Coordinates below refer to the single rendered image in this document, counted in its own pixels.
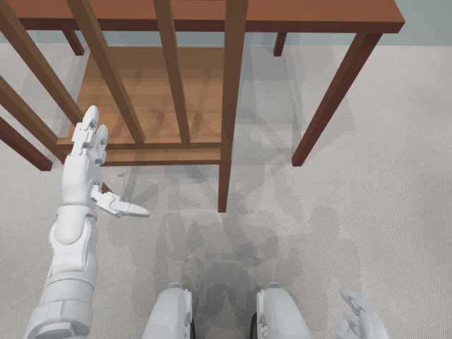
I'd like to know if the robot left hand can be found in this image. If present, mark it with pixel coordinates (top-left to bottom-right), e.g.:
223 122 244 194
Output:
61 105 150 218

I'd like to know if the left robot thigh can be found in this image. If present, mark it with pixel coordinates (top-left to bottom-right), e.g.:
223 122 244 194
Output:
142 287 192 339

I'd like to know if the robot thigh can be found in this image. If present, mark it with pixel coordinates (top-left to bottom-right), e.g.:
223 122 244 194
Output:
256 288 313 339
142 287 192 339

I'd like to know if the robot right hand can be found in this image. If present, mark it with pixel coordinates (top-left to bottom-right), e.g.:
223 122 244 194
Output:
336 288 390 339

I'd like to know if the left robot forearm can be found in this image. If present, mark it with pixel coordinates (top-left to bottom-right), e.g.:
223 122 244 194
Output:
23 204 99 339

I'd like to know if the table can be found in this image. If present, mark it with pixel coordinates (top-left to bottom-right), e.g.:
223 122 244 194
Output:
0 0 405 171

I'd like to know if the chair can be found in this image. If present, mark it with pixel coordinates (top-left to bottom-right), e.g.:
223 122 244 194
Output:
0 0 249 215

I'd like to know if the right robot thigh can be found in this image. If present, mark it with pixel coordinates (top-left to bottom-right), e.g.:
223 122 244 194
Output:
256 288 313 339

